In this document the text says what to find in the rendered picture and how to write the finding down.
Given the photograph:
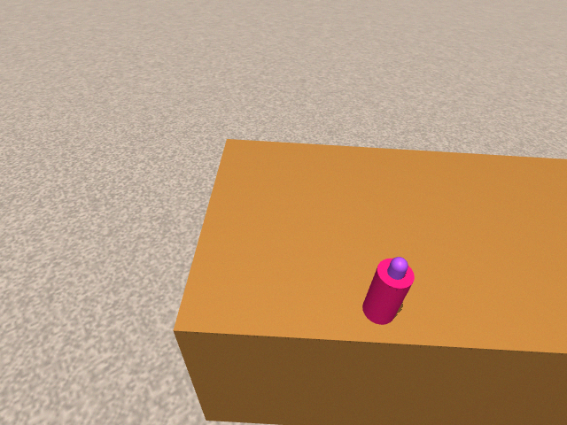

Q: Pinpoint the bottle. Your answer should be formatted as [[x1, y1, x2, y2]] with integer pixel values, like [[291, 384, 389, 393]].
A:
[[362, 257, 415, 325]]

